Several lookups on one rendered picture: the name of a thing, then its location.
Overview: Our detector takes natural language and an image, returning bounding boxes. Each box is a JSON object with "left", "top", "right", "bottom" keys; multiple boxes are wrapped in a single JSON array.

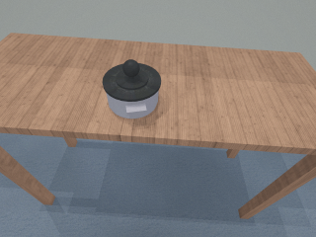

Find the lid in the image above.
[{"left": 102, "top": 63, "right": 161, "bottom": 102}]

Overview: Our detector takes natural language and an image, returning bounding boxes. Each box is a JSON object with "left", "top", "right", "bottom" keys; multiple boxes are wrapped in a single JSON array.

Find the table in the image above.
[{"left": 0, "top": 33, "right": 316, "bottom": 219}]

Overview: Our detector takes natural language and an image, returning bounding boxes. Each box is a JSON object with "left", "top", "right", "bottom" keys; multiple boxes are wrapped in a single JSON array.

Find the knob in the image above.
[{"left": 122, "top": 59, "right": 140, "bottom": 77}]

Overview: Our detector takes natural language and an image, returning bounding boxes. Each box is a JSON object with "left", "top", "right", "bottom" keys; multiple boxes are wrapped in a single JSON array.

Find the pot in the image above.
[{"left": 106, "top": 91, "right": 159, "bottom": 119}]

